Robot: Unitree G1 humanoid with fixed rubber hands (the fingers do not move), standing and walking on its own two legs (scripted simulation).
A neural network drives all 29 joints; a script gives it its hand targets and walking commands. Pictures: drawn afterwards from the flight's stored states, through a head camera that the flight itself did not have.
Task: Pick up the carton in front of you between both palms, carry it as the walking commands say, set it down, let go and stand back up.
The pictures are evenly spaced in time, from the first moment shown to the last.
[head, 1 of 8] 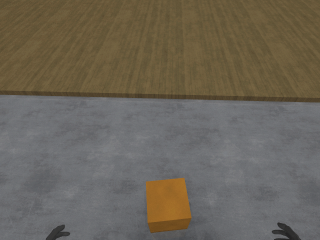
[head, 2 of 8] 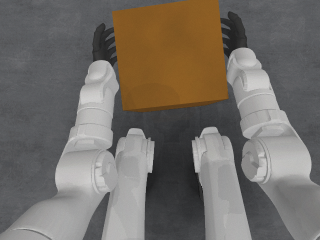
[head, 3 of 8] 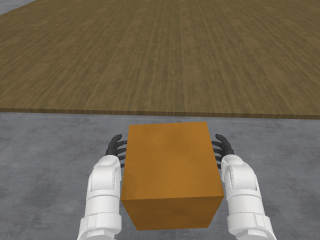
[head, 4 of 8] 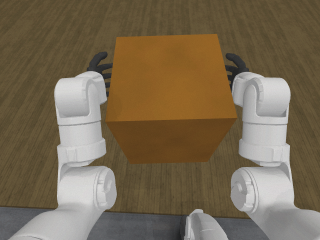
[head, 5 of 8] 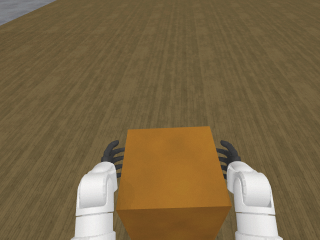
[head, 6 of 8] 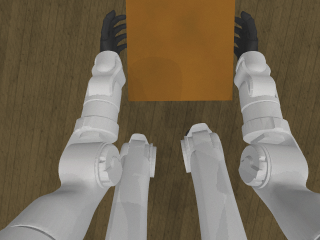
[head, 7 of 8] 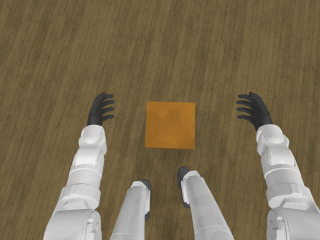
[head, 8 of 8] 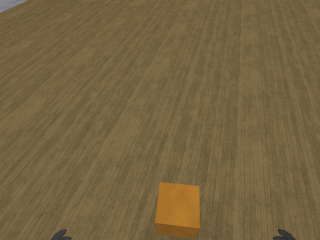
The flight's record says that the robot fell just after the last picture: no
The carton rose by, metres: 0.81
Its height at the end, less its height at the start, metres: +0.06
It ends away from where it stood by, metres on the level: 2.26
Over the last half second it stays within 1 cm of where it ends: yes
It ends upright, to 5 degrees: yes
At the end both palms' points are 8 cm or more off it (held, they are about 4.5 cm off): yes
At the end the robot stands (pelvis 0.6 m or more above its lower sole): yes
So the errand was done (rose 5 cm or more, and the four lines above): yes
